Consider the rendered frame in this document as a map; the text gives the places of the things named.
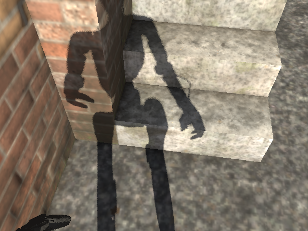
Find left robot hand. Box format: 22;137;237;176
15;214;71;231

